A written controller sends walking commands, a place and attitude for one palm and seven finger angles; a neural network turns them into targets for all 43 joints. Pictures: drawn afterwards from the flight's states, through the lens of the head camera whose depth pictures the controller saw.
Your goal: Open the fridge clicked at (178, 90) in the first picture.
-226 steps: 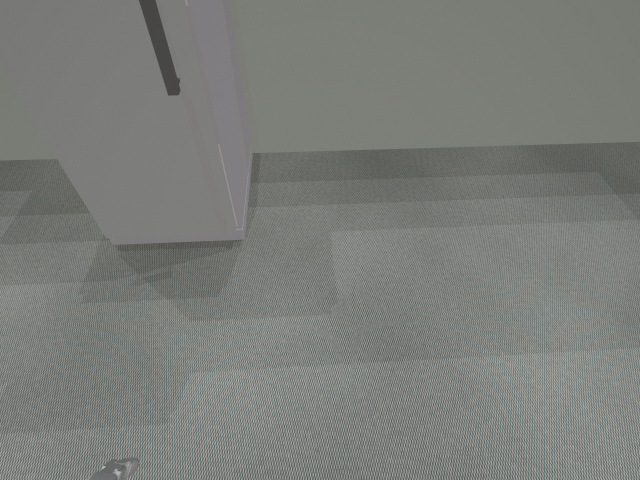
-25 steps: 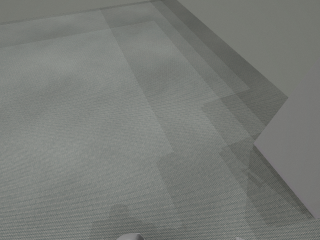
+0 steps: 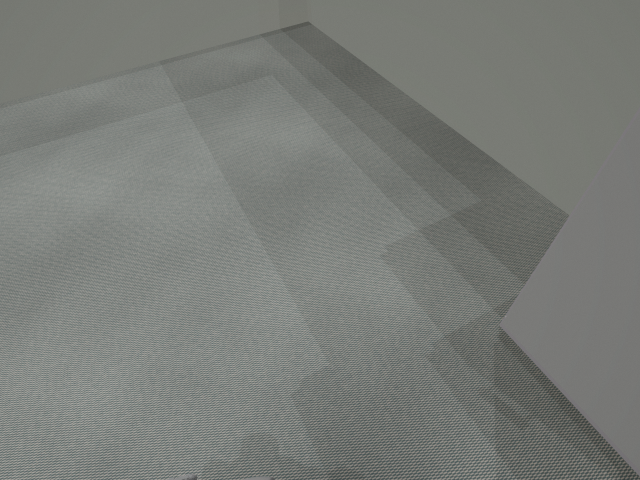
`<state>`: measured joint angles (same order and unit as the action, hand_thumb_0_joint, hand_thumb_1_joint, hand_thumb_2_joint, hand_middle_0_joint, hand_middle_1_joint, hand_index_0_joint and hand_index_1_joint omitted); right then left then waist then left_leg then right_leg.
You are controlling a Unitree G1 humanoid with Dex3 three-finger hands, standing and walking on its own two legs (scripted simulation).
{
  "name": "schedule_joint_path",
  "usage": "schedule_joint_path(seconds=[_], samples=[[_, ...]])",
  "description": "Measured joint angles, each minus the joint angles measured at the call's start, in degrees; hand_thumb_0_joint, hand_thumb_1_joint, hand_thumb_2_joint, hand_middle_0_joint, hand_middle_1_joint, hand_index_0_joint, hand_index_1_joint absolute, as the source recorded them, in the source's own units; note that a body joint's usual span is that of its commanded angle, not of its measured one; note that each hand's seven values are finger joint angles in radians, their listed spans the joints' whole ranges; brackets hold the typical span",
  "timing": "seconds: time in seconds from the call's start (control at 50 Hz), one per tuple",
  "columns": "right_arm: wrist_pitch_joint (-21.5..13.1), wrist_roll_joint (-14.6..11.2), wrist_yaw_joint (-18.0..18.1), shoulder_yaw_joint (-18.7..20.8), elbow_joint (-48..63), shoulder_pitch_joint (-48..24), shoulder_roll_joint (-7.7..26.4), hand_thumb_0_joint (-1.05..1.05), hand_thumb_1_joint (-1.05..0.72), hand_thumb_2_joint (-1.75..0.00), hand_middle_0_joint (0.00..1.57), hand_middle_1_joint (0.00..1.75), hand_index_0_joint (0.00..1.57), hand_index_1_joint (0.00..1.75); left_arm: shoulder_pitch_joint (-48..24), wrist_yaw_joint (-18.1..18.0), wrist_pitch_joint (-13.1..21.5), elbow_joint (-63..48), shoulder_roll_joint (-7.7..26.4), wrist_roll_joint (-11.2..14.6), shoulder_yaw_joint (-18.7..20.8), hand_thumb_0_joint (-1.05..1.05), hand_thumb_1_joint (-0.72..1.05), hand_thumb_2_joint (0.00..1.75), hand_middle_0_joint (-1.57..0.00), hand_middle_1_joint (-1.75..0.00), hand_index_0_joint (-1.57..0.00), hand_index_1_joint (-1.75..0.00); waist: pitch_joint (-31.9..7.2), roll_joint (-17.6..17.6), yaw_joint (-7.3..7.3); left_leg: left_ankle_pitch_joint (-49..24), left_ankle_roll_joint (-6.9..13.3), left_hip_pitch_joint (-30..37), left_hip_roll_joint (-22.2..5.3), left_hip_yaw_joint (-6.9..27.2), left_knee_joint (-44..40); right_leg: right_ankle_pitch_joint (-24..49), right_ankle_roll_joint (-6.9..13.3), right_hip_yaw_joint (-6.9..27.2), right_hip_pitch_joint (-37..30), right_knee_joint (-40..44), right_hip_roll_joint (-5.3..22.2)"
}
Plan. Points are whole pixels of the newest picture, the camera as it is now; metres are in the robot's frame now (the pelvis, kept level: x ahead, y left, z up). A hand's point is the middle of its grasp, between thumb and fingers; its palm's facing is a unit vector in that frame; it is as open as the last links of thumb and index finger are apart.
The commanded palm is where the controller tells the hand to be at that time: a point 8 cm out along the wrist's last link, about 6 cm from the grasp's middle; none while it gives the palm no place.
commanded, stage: turn to face it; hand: right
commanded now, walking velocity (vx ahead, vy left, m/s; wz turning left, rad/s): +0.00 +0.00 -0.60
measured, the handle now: out of the picture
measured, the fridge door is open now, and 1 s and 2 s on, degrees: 0 0 0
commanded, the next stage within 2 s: take the last steps up to it in 1.58 s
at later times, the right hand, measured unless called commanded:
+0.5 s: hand out of the picture +0.12 -0.16 -0.13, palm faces +0.28 +0.92 -0.28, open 7.4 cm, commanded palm none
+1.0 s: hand out of the picture -0.07 -0.19 -0.17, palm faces +0.62 +0.74 -0.27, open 7.4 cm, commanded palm none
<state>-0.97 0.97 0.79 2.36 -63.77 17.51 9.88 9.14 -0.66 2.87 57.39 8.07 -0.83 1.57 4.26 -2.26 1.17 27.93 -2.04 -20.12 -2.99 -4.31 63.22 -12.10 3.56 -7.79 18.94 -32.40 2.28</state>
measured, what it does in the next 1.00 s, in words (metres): steps on the spot, turning right: left foot, then right foot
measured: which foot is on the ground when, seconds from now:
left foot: up 0.00-0.34, down 0.36-0.82, up 0.84-1.00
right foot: down 0.00-0.36, up 0.38-0.80, down 0.82-1.00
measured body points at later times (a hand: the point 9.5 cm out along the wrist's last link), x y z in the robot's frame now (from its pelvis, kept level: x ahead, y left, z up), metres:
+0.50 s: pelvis +0.05 +0.06 +0.01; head +0.08 +0.08 +0.45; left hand +0.15 +0.30 -0.16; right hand +0.10 -0.21 -0.11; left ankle +0.07 +0.16 -0.73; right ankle +0.01 -0.07 -0.65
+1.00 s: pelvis +0.03 +0.02 +0.00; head +0.05 -0.03 +0.45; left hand +0.29 +0.15 -0.11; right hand -0.11 -0.23 -0.15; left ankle +0.10 +0.17 -0.65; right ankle -0.02 -0.06 -0.73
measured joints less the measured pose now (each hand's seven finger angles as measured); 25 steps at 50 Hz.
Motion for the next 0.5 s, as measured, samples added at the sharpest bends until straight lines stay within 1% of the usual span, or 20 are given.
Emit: schedule_joint_path(seconds=[0.08, 0.16, 0.24, 0.3, 0.34, 0.36, 0.38, 0.4, 0.42, 0.44, 0.48, 0.5], samples=[[0.9, 0.2, 0.0, 1.0, 3.7, -3.8, 0.3, 0.00, -0.91, -0.90, 0.20, 0.30, 0.19, 0.30, 2.6, -0.1, -1.5, 0.7, 1.3, -0.1, 0.9, -0.02, 0.94, 0.90, -0.21, -0.30, -0.21, -0.30, -0.5, 0.2, -0.83, -5.2, -1.4, -6.2, -1.9, 1.6, -1.4, 1.9, 0.7, 1.7, -1.4, 4.4, -2.0], [1.7, 0.3, 0.1, 1.8, 6.9, -7.0, 0.8, 0.00, -0.91, -0.90, 0.20, 0.30, 0.19, 0.30, 4.9, 0.4, -3.0, 1.1, 1.7, -0.3, 1.3, -0.01, 0.93, 0.90, -0.21, -0.30, -0.21, -0.30, -1.5, 0.6, -1.92, -7.4, -2.4, -8.2, -2.2, 2.7, -4.7, 2.5, 0.5, 4.1, -1.7, 6.1, -3.2], [2.4, 0.2, 0.2, 2.0, 9.1, -9.5, 1.3, 0.00, -0.91, -0.90, 0.20, 0.30, 0.19, 0.30, 6.3, 0.7, -3.8, 0.5, 1.8, -0.6, 1.8, 0.00, 0.92, 0.90, -0.21, -0.30, -0.21, -0.30, -1.9, 1.5, -3.44, -6.0, -2.8, -6.5, -1.2, 3.0, -11.1, 2.3, -0.3, 6.7, -1.3, 6.0, -3.8], [2.5, -0.1, 0.3, 1.8, 10.6, -11.1, 1.4, 0.00, -0.91, -0.90, 0.20, 0.30, 0.19, 0.30, 6.9, 0.9, -4.3, -0.2, 2.1, -0.8, 2.3, 0.00, 0.91, 0.90, -0.21, -0.30, -0.21, -0.30, -2.0, 2.6, -4.46, -5.1, -2.5, -3.4, 0.2, 2.9, -17.7, 1.9, -1.3, 8.9, -0.5, 4.9, -4.1], [2.0, -0.4, 0.4, 1.5, 11.7, -11.5, 1.2, 0.00, -0.91, -0.90, 0.20, 0.30, 0.19, 0.30, 7.0, 1.0, -4.7, -0.7, 2.5, -0.7, 2.7, 0.00, 0.91, 0.90, -0.21, -0.30, -0.21, -0.30, -2.1, 3.4, -4.70, -7.8, -2.3, 0.1, 1.2, 2.5, -25.0, 1.2, -2.1, 10.4, 0.5, 3.3, -4.4], [1.6, -0.4, 0.4, 1.3, 12.4, -11.5, 1.3, 0.00, -0.91, -0.90, 0.20, 0.30, 0.19, 0.30, 7.3, 1.1, -4.9, -1.1, 2.7, -0.5, 2.9, 0.00, 0.91, 0.90, -0.21, -0.30, -0.21, -0.30, -2.4, 3.4, -4.62, -10.4, -1.9, 2.6, 1.2, 2.3, -30.2, 0.6, -2.7, 11.0, 1.3, 1.9, -4.9], [1.1, -0.2, 0.5, 1.1, 12.8, -11.5, 1.0, 0.00, -0.91, -0.90, 0.20, 0.30, 0.19, 0.30, 7.2, 1.2, -5.1, -1.3, 3.2, -0.2, 3.1, 0.00, 0.91, 0.90, -0.21, -0.30, -0.21, -0.30, -2.4, 4.1, -4.40, -11.9, 0.3, 3.3, 1.5, 1.6, -31.7, -1.6, -3.3, 11.4, 2.4, -0.6, -4.8], [0.9, 0.0, 0.6, 0.7, 13.1, -11.4, 0.7, 0.00, -0.91, -0.90, 0.20, 0.30, 0.19, 0.30, 6.9, 1.2, -5.4, -1.5, 3.7, -0.2, 3.5, 0.00, 0.90, 0.90, -0.21, -0.30, -0.21, -0.30, -2.1, 4.8, -4.52, -11.8, 1.8, 3.5, 1.4, 0.6, -31.2, -6.6, -4.1, 11.4, 3.9, -5.2, -4.8], [0.9, 0.1, 0.6, 0.4, 13.3, -11.2, 0.4, 0.00, -0.91, -0.90, 0.20, 0.30, 0.20, 0.30, 6.7, 1.2, -5.7, -1.7, 4.1, -0.3, 3.7, 0.00, 0.90, 0.90, -0.21, -0.30, -0.21, -0.30, -2.1, 4.9, -4.64, -11.3, 2.6, 3.9, 0.9, -0.3, -30.8, -10.7, -4.7, 10.9, 5.8, -11.1, -4.9], [0.8, 0.1, 0.6, 0.1, 13.6, -10.8, 0.2, 0.00, -0.91, -0.90, 0.20, 0.30, 0.20, 0.30, 6.4, 1.3, -6.1, -1.9, 4.5, -0.5, 4.0, 0.00, 0.91, 0.90, -0.21, -0.30, -0.20, -0.30, -2.0, 4.9, -4.59, -10.9, 3.0, 4.5, 0.3, -1.2, -31.0, -12.6, -5.3, 10.0, 7.6, -17.2, -4.8], [0.8, 0.1, 0.7, -0.2, 13.7, -10.1, -0.2, 0.00, -0.91, -0.90, 0.20, 0.30, 0.20, 0.30, 5.6, 1.6, -6.6, -2.2, 5.4, -0.6, 4.3, 0.00, 0.91, 0.90, -0.20, -0.30, -0.20, -0.30, -1.6, 5.0, -4.45, -11.0, 3.2, 6.1, -0.6, -2.7, -32.3, -11.8, -6.4, 8.5, 10.3, -27.3, -3.7], [0.8, 0.1, 0.7, -0.3, 13.7, -9.8, -0.3, 0.00, -0.91, -0.90, 0.20, 0.30, 0.20, 0.30, 5.2, 1.7, -6.8, -2.4, 5.8, -0.7, 4.4, 0.00, 0.91, 0.90, -0.20, -0.30, -0.20, -0.30, -1.4, 4.9, -4.38, -11.1, 3.2, 6.7, -1.0, -3.5, -32.9, -10.9, -6.8, 7.9, 11.1, -30.6, -2.9]])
